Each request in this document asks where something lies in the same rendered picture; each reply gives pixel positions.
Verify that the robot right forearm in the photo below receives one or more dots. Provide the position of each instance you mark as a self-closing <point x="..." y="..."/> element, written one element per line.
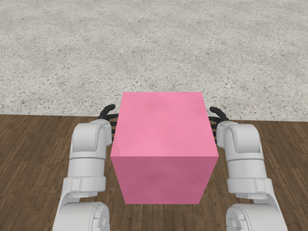
<point x="244" y="156"/>

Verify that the right robot upper arm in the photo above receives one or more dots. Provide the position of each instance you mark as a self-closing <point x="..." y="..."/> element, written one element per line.
<point x="254" y="217"/>

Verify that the robot left hand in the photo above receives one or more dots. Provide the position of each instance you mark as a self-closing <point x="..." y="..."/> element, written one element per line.
<point x="103" y="115"/>

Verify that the robot left forearm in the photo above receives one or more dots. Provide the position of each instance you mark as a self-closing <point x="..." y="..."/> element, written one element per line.
<point x="86" y="165"/>

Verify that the robot right hand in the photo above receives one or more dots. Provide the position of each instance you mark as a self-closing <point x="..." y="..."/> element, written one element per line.
<point x="217" y="119"/>

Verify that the left robot upper arm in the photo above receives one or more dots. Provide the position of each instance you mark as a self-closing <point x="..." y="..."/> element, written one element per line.
<point x="83" y="216"/>

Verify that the carton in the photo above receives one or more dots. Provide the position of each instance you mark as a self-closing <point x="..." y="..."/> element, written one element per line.
<point x="164" y="151"/>

